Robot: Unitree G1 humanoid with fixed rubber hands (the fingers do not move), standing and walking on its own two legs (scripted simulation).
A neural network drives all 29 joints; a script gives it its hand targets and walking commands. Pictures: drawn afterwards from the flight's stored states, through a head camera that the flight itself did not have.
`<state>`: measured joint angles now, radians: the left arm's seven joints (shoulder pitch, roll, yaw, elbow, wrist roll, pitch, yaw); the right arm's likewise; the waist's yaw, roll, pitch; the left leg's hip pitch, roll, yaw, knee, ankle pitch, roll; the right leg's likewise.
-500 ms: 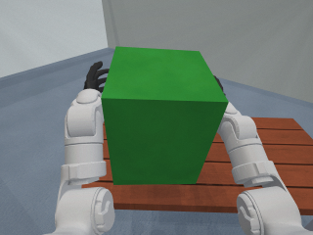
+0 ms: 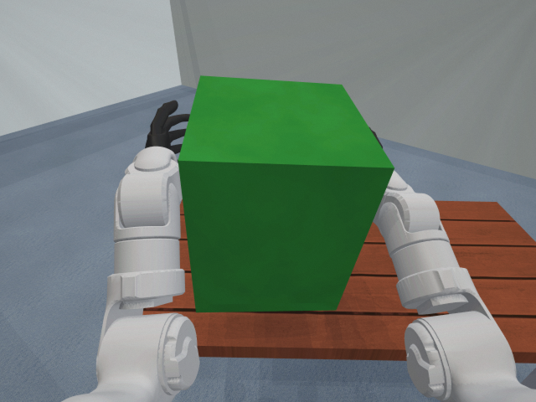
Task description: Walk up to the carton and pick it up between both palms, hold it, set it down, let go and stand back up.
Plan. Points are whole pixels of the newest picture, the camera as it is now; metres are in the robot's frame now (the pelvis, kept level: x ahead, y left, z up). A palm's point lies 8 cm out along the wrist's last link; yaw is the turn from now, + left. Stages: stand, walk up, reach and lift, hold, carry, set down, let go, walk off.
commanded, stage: hold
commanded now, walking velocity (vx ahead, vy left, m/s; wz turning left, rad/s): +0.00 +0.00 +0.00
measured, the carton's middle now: (270, 196) +0.35 +0.01 +0.22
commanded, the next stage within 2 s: none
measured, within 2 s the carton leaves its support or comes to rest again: neither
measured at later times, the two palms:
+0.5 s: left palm (167, 158) +0.37 +0.15 +0.27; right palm (372, 177) +0.38 -0.14 +0.23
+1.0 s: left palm (163, 159) +0.37 +0.15 +0.27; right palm (370, 176) +0.37 -0.14 +0.24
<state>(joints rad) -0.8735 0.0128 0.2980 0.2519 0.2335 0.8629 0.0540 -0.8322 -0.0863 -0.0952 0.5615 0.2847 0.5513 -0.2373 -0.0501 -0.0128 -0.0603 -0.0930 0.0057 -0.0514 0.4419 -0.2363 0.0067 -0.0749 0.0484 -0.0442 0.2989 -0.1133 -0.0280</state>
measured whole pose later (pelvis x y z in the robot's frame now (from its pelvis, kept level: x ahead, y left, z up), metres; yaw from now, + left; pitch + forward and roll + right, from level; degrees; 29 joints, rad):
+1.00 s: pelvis +0.00 -0.01 +0.00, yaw +0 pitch -6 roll -2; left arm -0.86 0.02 0.30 0.25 0.21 0.85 0.05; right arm -0.82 -0.09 -0.08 0.54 0.30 0.57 -0.26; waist -0.05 -0.01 -0.07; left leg -0.09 0.01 -0.07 0.43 -0.23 0.00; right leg -0.08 0.05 -0.04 0.30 -0.12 -0.03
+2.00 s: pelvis +0.00 -0.01 +0.00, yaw +1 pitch -6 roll -2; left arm -0.86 0.02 0.30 0.26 0.20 0.85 0.06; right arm -0.82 -0.09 -0.08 0.55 0.30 0.57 -0.26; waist -0.05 -0.01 -0.07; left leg -0.09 0.00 -0.07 0.43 -0.23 0.00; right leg -0.07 0.06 -0.04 0.29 -0.12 -0.04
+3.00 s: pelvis +0.03 -0.02 +0.00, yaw +2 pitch -6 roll -1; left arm -0.67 -0.09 0.22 0.09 0.27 0.62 0.09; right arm -0.62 -0.05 -0.08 0.55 0.21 0.17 -0.16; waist -0.02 -0.05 0.07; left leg -0.05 0.02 -0.09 0.39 -0.24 -0.02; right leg -0.03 0.07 -0.07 0.27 -0.14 -0.06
